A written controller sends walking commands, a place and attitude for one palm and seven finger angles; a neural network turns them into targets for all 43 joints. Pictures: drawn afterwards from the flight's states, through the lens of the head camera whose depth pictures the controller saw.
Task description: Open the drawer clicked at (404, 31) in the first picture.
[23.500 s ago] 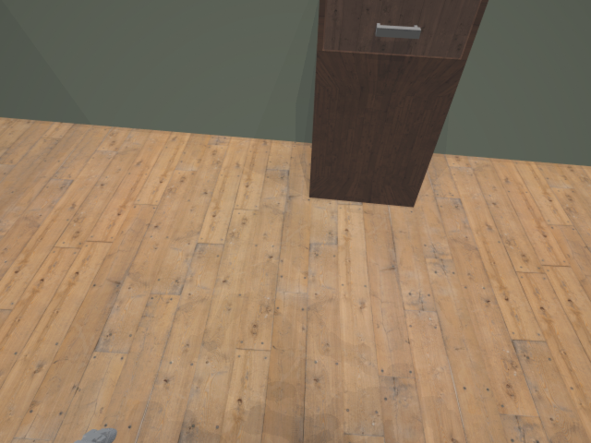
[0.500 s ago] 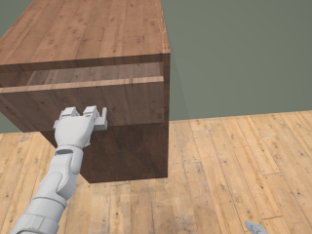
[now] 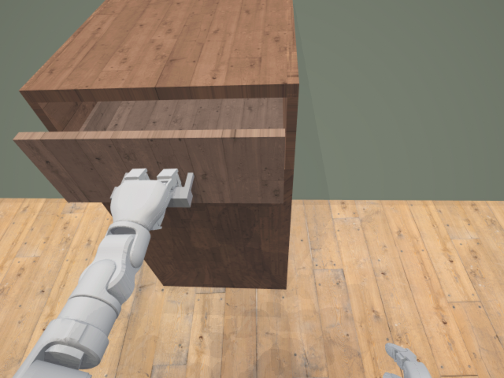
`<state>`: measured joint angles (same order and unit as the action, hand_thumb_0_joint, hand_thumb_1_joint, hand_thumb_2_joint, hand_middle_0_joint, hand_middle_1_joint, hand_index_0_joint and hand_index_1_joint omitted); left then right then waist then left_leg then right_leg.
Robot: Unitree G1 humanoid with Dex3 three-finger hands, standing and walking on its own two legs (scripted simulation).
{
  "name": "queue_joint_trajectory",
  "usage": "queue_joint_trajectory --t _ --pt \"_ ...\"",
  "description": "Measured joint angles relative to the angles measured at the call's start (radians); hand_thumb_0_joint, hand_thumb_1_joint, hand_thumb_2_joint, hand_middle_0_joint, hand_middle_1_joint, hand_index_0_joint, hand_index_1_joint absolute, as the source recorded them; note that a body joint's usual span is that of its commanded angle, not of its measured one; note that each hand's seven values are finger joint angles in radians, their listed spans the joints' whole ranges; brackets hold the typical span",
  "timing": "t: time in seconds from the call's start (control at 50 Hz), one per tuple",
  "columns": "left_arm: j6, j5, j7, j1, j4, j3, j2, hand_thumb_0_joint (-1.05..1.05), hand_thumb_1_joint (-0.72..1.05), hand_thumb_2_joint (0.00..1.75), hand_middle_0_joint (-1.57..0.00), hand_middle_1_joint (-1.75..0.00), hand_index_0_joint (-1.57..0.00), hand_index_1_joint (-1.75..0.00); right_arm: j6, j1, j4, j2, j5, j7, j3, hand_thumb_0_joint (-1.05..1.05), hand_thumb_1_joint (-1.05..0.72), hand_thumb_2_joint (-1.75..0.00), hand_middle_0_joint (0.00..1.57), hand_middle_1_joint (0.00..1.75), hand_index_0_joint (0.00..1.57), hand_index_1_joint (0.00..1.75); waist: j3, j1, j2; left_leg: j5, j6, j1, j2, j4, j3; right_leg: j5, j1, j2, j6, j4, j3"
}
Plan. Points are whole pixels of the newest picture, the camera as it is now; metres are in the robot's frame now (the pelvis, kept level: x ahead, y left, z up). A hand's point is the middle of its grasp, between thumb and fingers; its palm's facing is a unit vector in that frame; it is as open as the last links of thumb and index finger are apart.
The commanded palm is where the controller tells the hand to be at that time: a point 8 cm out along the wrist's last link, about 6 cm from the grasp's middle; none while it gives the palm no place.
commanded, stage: pull the drawer open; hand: left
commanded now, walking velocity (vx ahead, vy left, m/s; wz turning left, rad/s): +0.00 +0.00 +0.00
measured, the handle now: (155, 187) +0.42 +0.21 +0.06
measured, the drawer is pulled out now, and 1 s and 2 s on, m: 0.10 0.24 0.30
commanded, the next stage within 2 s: open the thumb to release the handle in 1.76 s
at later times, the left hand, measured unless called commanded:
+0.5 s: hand (141, 266) +0.28 +0.20 +0.04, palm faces +0.03 -0.13 -0.99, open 6.1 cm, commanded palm +0.23 +0.22 +0.09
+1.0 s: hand (131, 295) +0.23 +0.20 +0.04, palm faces +0.02 -0.10 -0.99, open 6.1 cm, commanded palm +0.20 +0.21 +0.09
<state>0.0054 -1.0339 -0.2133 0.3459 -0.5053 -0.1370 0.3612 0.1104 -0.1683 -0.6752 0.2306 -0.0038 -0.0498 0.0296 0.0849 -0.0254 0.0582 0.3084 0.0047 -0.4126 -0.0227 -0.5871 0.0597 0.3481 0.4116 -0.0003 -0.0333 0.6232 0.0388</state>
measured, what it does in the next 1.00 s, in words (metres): stands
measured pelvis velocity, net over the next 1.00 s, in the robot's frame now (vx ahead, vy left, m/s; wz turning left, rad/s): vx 0.00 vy -0.01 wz -0.01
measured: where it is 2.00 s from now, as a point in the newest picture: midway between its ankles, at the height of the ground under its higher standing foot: outside the picture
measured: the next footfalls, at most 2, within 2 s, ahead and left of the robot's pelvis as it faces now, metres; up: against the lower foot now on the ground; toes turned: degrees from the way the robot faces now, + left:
none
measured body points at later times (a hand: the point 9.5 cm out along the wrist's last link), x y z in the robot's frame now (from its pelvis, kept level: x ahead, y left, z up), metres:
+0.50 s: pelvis +0.01 +0.01 +0.00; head +0.03 -0.03 +0.45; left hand +0.27 +0.20 +0.09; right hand +0.20 -0.24 -0.10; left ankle -0.01 +0.13 -0.73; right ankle -0.02 -0.09 -0.73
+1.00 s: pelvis +0.00 -0.01 +0.00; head +0.01 -0.05 +0.45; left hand +0.22 +0.20 +0.09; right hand +0.21 -0.21 -0.11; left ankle -0.01 +0.13 -0.73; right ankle -0.02 -0.09 -0.73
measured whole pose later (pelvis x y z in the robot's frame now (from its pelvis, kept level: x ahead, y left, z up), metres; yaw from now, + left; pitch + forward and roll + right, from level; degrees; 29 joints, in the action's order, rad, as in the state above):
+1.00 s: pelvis +0.00 -0.01 +0.00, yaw +0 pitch +4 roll +1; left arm 0.04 -1.02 -0.26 -0.26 0.09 -0.14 0.38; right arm 0.10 -0.07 -0.65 0.21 0.03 -0.02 -0.01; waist 0.06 -0.09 0.07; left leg 0.32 0.02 -0.34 -0.03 -0.60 0.06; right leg 0.37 0.35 0.01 -0.04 0.64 0.03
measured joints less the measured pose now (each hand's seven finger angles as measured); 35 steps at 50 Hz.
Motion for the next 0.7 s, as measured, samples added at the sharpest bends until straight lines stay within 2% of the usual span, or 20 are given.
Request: queue_joint_trajectory --t 0.1,0.18,0.28,0.4,0.5,0.6,0.7 --pt "-0.001 0.012 -0.010 -0.063 0.049 0.044 0.017 0.01 0.67 0.76 -0.30 -1.34 -0.39 -1.33 0.005 -0.046 -0.008 0.017 -0.003 0.009 0.017 0.01 -0.90 -0.90 0.21 0.30 0.20 0.30 0.001 0.022 0.003 -0.005 0.002 0.000 -0.008 0.010 0.019 -0.010 0.011 0.009 -0.002 -0.004 -0.019" --pt "0.015 0.031 -0.017 -0.171 0.155 0.076 0.023 0.02 0.68 0.75 -0.28 -1.34 -0.38 -1.32 0.003 -0.069 -0.002 0.034 -0.004 0.020 0.031 0.01 -0.90 -0.90 0.21 0.30 0.20 0.30 0.003 0.037 0.004 -0.005 0.001 0.014 -0.013 0.025 0.039 -0.015 0.008 0.015 0.000 -0.012 -0.039" --pt "0.041 0.044 -0.035 -0.316 0.310 0.081 0.019 0.02 0.69 0.75 -0.25 -1.34 -0.38 -1.31 -0.007 -0.064 0.009 0.047 -0.005 0.031 0.037 0.01 -0.90 -0.90 0.20 0.30 0.20 0.30 -0.001 0.039 0.000 0.001 0.000 0.034 -0.015 0.033 0.054 -0.013 -0.005 0.017 0.003 -0.018 -0.054" --pt "0.067 0.045 -0.049 -0.478 0.476 0.053 0.008 0.03 0.69 0.74 -0.25 -1.35 -0.38 -1.31 -0.019 -0.008 0.029 0.040 -0.001 0.044 0.027 0.01 -0.90 -0.90 0.20 0.30 0.20 0.30 0.001 0.021 -0.001 0.012 -0.003 0.056 -0.012 0.033 0.059 -0.004 -0.026 0.015 0.007 -0.019 -0.060" --pt "0.076 0.033 -0.056 -0.577 0.576 0.018 -0.002 0.04 0.67 0.74 -0.26 -1.35 -0.38 -1.31 -0.027 0.055 0.055 0.022 0.004 0.055 0.009 0.01 -0.90 -0.90 0.20 0.30 0.20 0.30 0.000 -0.007 0.001 0.024 -0.004 0.068 -0.007 0.021 0.051 0.010 -0.043 0.009 0.010 -0.010 -0.052" --pt "0.069 0.022 -0.056 -0.658 0.649 -0.004 -0.010 0.04 0.66 0.74 -0.27 -1.35 -0.39 -1.32 -0.032 0.107 0.077 0.000 0.014 0.067 -0.015 0.01 -0.90 -0.90 0.20 0.30 0.20 0.30 0.001 -0.039 0.004 0.035 -0.003 0.078 -0.005 0.008 0.040 0.023 -0.059 0.006 0.009 0.000 -0.042" --pt "0.053 0.012 -0.056 -0.732 0.712 -0.012 -0.003 0.04 0.65 0.74 -0.28 -1.35 -0.39 -1.32 -0.034 0.130 0.094 -0.019 0.026 0.080 -0.039 0.01 -0.90 -0.90 0.20 0.30 0.20 0.30 -0.003 -0.060 0.002 0.044 0.001 0.080 -0.006 -0.008 0.027 0.034 -0.069 0.007 0.006 0.010 -0.029"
